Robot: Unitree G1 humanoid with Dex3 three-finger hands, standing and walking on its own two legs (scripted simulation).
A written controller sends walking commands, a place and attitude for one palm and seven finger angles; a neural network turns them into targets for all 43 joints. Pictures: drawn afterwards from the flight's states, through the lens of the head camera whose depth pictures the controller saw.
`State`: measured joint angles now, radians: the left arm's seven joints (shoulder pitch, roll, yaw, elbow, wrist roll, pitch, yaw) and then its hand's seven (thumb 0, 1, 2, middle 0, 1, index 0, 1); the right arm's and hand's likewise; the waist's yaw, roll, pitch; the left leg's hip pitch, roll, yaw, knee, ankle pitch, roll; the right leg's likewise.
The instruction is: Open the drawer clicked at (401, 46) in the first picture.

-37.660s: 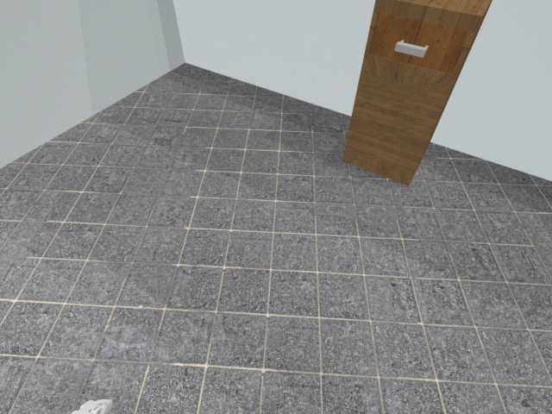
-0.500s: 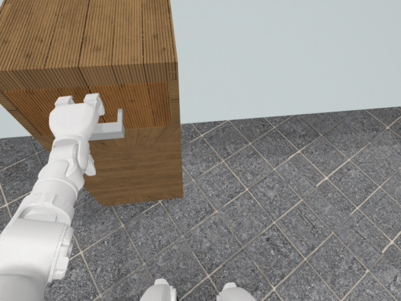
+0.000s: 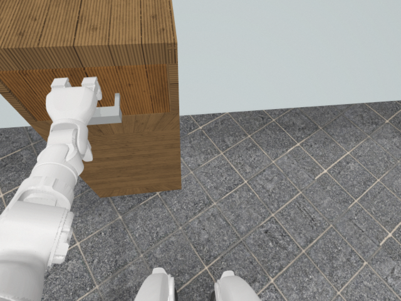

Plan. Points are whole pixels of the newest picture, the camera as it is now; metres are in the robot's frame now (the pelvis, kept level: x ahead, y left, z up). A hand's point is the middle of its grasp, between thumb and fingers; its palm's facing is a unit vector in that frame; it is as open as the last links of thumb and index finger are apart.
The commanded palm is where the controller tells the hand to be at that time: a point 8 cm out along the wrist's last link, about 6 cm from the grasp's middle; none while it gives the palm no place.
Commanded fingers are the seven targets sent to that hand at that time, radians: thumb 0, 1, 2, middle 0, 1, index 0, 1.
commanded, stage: lower the fingers behind the handle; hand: left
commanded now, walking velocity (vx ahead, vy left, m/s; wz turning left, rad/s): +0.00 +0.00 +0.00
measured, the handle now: (95, 107) +0.53 +0.22 +0.00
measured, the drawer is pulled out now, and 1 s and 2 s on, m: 0.00 0.00 0.00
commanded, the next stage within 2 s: lift the hand off the handle in 0.38 s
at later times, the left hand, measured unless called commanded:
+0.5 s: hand (83, 120) +0.49 +0.24 +0.01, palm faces -0.06 +0.02 -1.00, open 13.8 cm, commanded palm +0.48 +0.21 +0.03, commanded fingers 0.00 -0.50 0.30 -0.30 -1.20 -0.30 -1.20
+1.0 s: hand (82, 119) +0.49 +0.24 +0.01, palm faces -0.07 +0.02 -1.00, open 13.7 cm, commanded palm +0.49 +0.22 +0.05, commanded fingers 0.00 -0.50 0.30 -0.30 -1.20 -0.30 -1.20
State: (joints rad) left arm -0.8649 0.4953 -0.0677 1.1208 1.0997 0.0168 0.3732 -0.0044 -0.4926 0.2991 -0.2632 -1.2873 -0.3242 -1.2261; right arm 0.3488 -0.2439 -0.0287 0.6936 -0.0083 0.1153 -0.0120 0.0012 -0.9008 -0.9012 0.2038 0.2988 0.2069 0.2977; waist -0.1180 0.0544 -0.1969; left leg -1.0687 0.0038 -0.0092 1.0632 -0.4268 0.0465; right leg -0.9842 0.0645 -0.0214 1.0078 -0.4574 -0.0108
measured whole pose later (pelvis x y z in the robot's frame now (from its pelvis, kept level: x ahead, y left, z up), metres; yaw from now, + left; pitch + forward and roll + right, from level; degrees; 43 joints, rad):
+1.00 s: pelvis -0.03 -0.01 -0.01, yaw +1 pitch +25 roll -4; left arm -0.97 0.57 -0.09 1.14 1.08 0.01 0.30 0.00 -0.49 0.30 -0.26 -1.30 -0.36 -1.21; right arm 0.36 -0.25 0.01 0.68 0.01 0.06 -0.04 0.00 -0.90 -0.90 0.20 0.30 0.21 0.30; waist -0.15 0.06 -0.17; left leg -1.16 0.00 -0.03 1.12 -0.40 0.04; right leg -1.07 0.06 -0.05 1.07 -0.44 -0.02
